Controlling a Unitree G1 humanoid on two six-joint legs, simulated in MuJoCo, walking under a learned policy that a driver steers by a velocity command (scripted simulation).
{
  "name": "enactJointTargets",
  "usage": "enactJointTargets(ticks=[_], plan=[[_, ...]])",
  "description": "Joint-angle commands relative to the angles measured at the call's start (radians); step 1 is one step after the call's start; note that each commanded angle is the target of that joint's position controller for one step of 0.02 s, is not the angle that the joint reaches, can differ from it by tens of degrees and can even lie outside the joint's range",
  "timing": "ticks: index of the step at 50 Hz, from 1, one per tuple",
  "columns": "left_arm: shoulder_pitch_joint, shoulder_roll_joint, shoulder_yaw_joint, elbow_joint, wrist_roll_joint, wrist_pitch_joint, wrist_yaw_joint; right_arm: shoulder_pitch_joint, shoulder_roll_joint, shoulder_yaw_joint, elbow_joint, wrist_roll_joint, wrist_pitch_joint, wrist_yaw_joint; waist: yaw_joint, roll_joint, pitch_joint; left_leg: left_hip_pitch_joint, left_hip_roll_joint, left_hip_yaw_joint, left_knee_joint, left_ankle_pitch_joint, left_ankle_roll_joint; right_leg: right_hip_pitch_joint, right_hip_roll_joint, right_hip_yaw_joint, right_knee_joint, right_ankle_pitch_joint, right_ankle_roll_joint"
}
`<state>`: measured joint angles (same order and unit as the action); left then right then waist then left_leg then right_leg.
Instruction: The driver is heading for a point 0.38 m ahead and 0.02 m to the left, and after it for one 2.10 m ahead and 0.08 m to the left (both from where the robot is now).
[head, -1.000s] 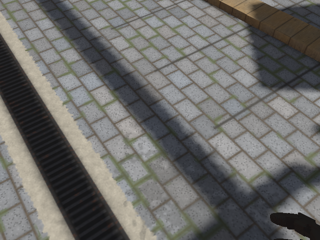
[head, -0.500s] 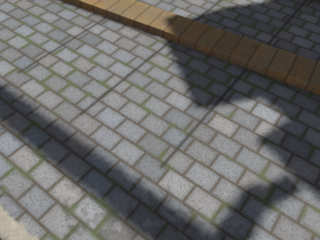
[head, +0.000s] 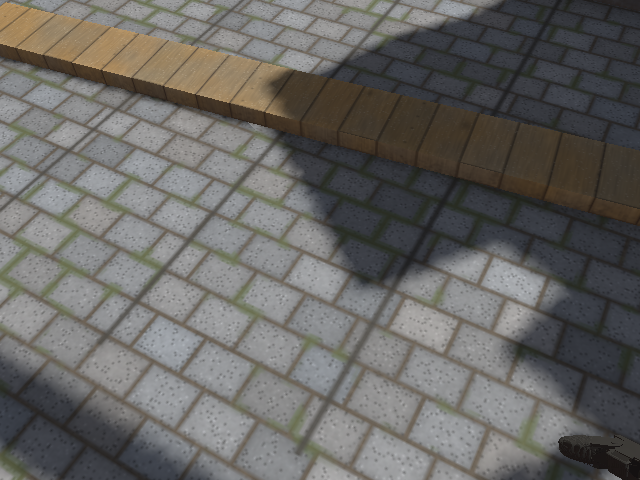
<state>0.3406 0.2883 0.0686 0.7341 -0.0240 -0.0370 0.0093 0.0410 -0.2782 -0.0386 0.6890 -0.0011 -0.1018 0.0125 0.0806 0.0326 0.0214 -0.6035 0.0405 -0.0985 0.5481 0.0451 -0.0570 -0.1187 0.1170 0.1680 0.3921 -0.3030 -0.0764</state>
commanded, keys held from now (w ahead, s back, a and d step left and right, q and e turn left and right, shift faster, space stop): w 1.00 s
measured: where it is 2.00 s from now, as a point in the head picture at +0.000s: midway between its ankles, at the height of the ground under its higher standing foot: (396, 224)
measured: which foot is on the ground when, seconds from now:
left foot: up 0.00-0.06, down 0.08-0.60, up 0.62-1.00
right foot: down 0.00-0.10, up 0.12-0.56, down 0.58-1.00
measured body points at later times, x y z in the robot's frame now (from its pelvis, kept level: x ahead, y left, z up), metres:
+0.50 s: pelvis +0.27 +0.02 +0.00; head +0.30 +0.01 +0.45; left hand +0.52 +0.22 -0.08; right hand +0.23 -0.26 -0.13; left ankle +0.18 +0.14 -0.74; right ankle +0.42 -0.14 -0.71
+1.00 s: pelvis +0.53 -0.04 +0.00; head +0.56 -0.04 +0.45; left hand +0.56 +0.25 -0.12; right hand +0.73 -0.28 -0.09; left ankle +0.73 +0.10 -0.70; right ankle +0.43 -0.13 -0.74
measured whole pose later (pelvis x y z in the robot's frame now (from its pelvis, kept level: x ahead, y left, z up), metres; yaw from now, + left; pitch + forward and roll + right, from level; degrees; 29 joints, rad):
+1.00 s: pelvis +0.53 -0.04 +0.00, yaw -4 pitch +2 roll -2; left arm 0.39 0.28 0.05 0.84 -0.01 -0.07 -0.01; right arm 0.06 -0.27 -0.03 0.76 0.01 -0.07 0.03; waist 0.08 0.04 0.01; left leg -0.63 0.09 -0.03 0.58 0.06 0.00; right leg 0.01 0.06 -0.03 0.22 -0.27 -0.04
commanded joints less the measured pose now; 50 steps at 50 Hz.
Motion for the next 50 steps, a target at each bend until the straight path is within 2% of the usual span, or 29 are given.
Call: enactJointTargets(ticks=[1, 3, 4, 5, 6, 7, 8, 9, 10, 11, 13, 15, 18, 22, 25, 27, 28, 29, 30, 31, 32, 33, 34, 35, 37, 39, 42, 45, 50], plan=[[0.029, 0.144, 0.038, -0.036, 0.003, -0.006, 0.008, -0.054, -0.112, -0.033, -0.075, 0.005, -0.028, 0.013, -0.018, -0.142, -0.030, 0.129, -0.022, 0.024, -0.051, -0.033, 0.035, -0.006, -0.272, 0.208, -0.029, 0.242, -0.121], [0.012, 0.129, 0.034, -0.038, 0.009, -0.002, 0.005, 0.050, -0.132, -0.048, -0.049, -0.001, -0.036, 0.008, -0.079, -0.155, -0.060, 0.274, -0.041, 0.063, -0.109, -0.083, 0.085, 0.008, -0.243, 0.202, 0.071, 0.377, -0.093], [0.007, 0.090, 0.018, -0.047, 0.015, -0.005, 0.001, 0.165, -0.168, -0.062, -0.032, -0.015, -0.041, 0.002, -0.134, -0.124, -0.160, 0.472, 0.034, 0.002, -0.086, -0.076, 0.138, -0.040, -0.193, 0.153, 0.244, 0.400, -0.062], [0.100, 0.039, 0.000, -0.061, 0.012, -0.014, 0.001, 0.300, -0.251, -0.084, -0.014, -0.031, -0.039, -0.002, -0.141, 0.060, -0.313, 0.833, 0.232, -0.297, -0.076, -0.131, 0.270, -0.311, -0.073, 0.042, 0.566, 0.181, 0.006], [0.163, 0.042, -0.008, -0.056, -0.005, -0.023, 0.003, 0.386, -0.246, -0.092, 0.038, -0.003, -0.024, 0.009, -0.144, 0.297, -0.361, 0.956, 0.361, -0.659, -0.210, -0.396, 0.372, -0.553, -0.017, -0.015, 0.814, -0.265, 0.050], [0.085, 0.128, 0.010, -0.058, -0.013, -0.027, 0.001, 0.351, -0.169, -0.068, 0.027, 0.018, -0.021, 0.011, -0.167, 0.163, -0.227, 0.869, 0.337, -0.643, -0.256, -0.572, 0.337, -0.657, -0.071, 0.030, 0.896, -0.234, 0.048], [-0.020, 0.143, 0.014, -0.079, -0.009, -0.027, 0.000, 0.295, -0.135, -0.056, 0.017, 0.010, -0.012, 0.007, -0.169, 0.079, -0.121, 0.752, 0.297, -0.502, -0.264, -0.544, 0.299, -0.674, -0.112, -0.006, 0.907, -0.153, 0.048], [-0.082, 0.131, 0.012, -0.097, 0.006, -0.030, -0.002, 0.249, -0.117, -0.047, 0.015, -0.001, -0.005, 0.007, -0.150, 0.032, -0.045, 0.631, 0.254, -0.399, -0.291, -0.439, 0.287, -0.662, -0.145, -0.039, 0.854, -0.093, 0.048], [-0.098, 0.119, 0.015, -0.102, 0.017, -0.031, -0.005, 0.221, -0.096, -0.038, 0.016, -0.007, -0.005, 0.006, -0.125, 0.037, -0.019, 0.558, 0.221, -0.332, -0.312, -0.346, 0.278, -0.627, -0.180, -0.048, 0.790, -0.045, 0.048], [-0.085, 0.101, 0.013, -0.100, 0.016, -0.031, -0.008, 0.208, -0.086, -0.033, 0.018, -0.012, -0.005, 0.006, -0.104, 0.058, -0.013, 0.507, 0.192, -0.282, -0.333, -0.277, 0.271, -0.577, -0.198, -0.060, 0.751, -0.020, 0.052], [-0.069, 0.066, 0.005, -0.094, 0.014, -0.027, -0.011, 0.214, -0.091, -0.033, 0.031, -0.002, -0.009, 0.006, -0.090, 0.078, -0.024, 0.470, 0.171, -0.207, -0.362, -0.173, 0.281, -0.541, -0.208, -0.089, 0.677, 0.000, 0.063], [-0.125, 0.045, -0.005, -0.114, 0.020, -0.027, -0.011, 0.227, -0.126, -0.042, 0.047, 0.006, -0.009, 0.001, -0.098, 0.059, -0.012, 0.458, 0.172, -0.150, -0.388, -0.088, 0.294, -0.552, -0.218, -0.109, 0.563, 0.061, 0.079], [-0.215, 0.021, -0.018, -0.130, 0.020, -0.036, -0.018, 0.251, -0.154, -0.048, 0.070, 0.013, 0.001, -0.004, -0.127, 0.044, -0.006, 0.452, 0.148, -0.063, -0.400, -0.037, 0.274, -0.506, -0.210, -0.131, 0.365, 0.226, 0.087], [-0.326, 0.030, -0.018, -0.157, 0.007, -0.043, -0.032, 0.324, -0.171, -0.049, 0.111, 0.024, 0.014, -0.004, -0.168, 0.042, 0.014, 0.484, 0.158, -0.030, -0.380, -0.041, 0.254, -0.444, -0.177, -0.152, 0.211, 0.332, 0.086], [-0.368, 0.047, -0.012, -0.181, 0.004, -0.049, -0.045, 0.347, -0.184, -0.053, 0.134, 0.029, 0.029, -0.007, -0.162, 0.050, 0.030, 0.563, 0.199, -0.048, -0.337, -0.013, 0.235, -0.438, -0.165, -0.151, 0.147, 0.266, 0.053], [-0.305, 0.073, 0.001, -0.168, 0.008, -0.053, -0.046, 0.331, -0.201, -0.058, 0.140, 0.030, 0.040, -0.012, -0.110, 0.056, -0.001, 0.588, 0.200, -0.033, -0.252, 0.138, 0.211, -0.326, -0.139, -0.175, 0.098, 0.224, 0.021], [-0.198, 0.105, 0.019, -0.134, 0.014, -0.052, -0.041, 0.325, -0.192, -0.053, 0.140, 0.030, 0.044, -0.014, -0.054, 0.042, -0.067, 0.568, 0.161, 0.007, -0.125, 0.279, 0.190, -0.164, -0.115, -0.199, 0.071, 0.226, -0.004], [-0.035, 0.158, 0.041, -0.096, 0.021, -0.050, -0.031, 0.319, -0.157, -0.038, 0.128, 0.017, 0.042, -0.016, 0.018, 0.009, -0.184, 0.453, 0.112, 0.052, 0.091, 0.236, 0.154, 0.089, -0.183, -0.133, 0.100, 0.251, -0.048], [0.088, 0.257, 0.063, -0.083, 0.040, -0.042, -0.023, 0.384, -0.066, -0.008, 0.093, 0.001, 0.026, -0.015, 0.024, -0.200, -0.334, 0.085, -0.020, 0.127, 0.475, -0.128, 0.080, 0.461, -0.434, 0.254, 0.084, 0.173, -0.177], [0.122, 0.222, 0.053, -0.068, 0.021, -0.036, -0.027, 0.400, -0.074, -0.004, 0.101, 0.009, 0.006, -0.011, 0.028, -0.315, -0.404, -0.091, -0.077, 0.023, 0.660, -0.616, 0.069, 0.519, -0.515, 0.556, -0.054, 0.034, -0.253], [0.064, 0.166, 0.032, -0.070, 0.015, -0.036, -0.028, 0.335, -0.156, -0.028, 0.088, 0.032, -0.004, -0.003, 0.025, -0.224, -0.261, -0.188, -0.014, -0.007, 0.736, -0.577, 0.077, 0.417, -0.485, 0.463, -0.078, -0.046, -0.216], [0.004, 0.138, 0.022, -0.078, 0.015, -0.036, -0.028, 0.264, -0.158, -0.028, 0.072, 0.037, -0.008, 0.000, 0.006, -0.166, -0.159, -0.190, 0.031, 0.021, 0.713, -0.488, 0.085, 0.283, -0.440, 0.328, -0.096, -0.010, -0.186], [-0.053, 0.118, 0.015, -0.078, 0.023, -0.037, -0.032, 0.228, -0.145, -0.028, 0.067, 0.024, -0.007, -0.002, -0.023, -0.109, -0.088, -0.160, 0.060, 0.037, 0.655, -0.418, 0.082, 0.154, -0.398, 0.242, -0.131, 0.064, -0.171], [-0.090, 0.092, 0.007, -0.081, 0.030, -0.044, -0.036, 0.230, -0.139, -0.033, 0.071, 0.013, 0.002, -0.005, -0.056, -0.115, -0.057, -0.105, 0.087, 0.029, 0.602, -0.368, 0.077, 0.065, -0.366, 0.182, -0.162, 0.150, -0.159], [-0.115, 0.089, 0.008, -0.072, 0.029, -0.055, -0.039, 0.265, -0.099, -0.027, 0.085, 0.011, 0.022, -0.005, -0.095, -0.130, -0.048, -0.030, 0.097, 0.034, 0.558, -0.318, 0.061, -0.028, -0.342, 0.112, -0.213, 0.245, -0.167], [-0.103, 0.106, 0.014, -0.050, 0.024, -0.066, -0.035, 0.233, -0.085, -0.025, 0.075, 0.005, 0.034, -0.010, -0.102, -0.111, -0.027, -0.051, 0.100, 0.039, 0.490, -0.251, 0.043, -0.052, -0.334, 0.050, -0.243, 0.320, -0.178], [-0.065, 0.124, 0.019, -0.018, 0.022, -0.063, -0.023, 0.129, -0.067, -0.017, 0.047, -0.001, 0.031, -0.007, -0.076, -0.086, 0.001, -0.076, 0.095, 0.045, 0.302, -0.083, 0.032, -0.040, -0.311, -0.025, -0.259, 0.366, -0.158], [-0.015, 0.147, 0.023, 0.013, 0.014, -0.056, -0.015, 0.019, -0.048, -0.007, 0.021, 0.006, 0.020, 0.006, -0.035, -0.083, 0.023, -0.024, 0.063, 0.072, 0.120, 0.051, 0.038, -0.034, -0.293, -0.077, -0.266, 0.336, -0.132], [0.067, 0.165, 0.029, 0.076, 0.004, -0.034, -0.008, -0.102, -0.065, -0.006, -0.030, 0.016, 0.010, 0.031, -0.004, -0.086, 0.053, -0.044, 0.036, 0.069, -0.011, 0.003, 0.073, 0.118, -0.357, -0.059, -0.208, 0.346, -0.117]])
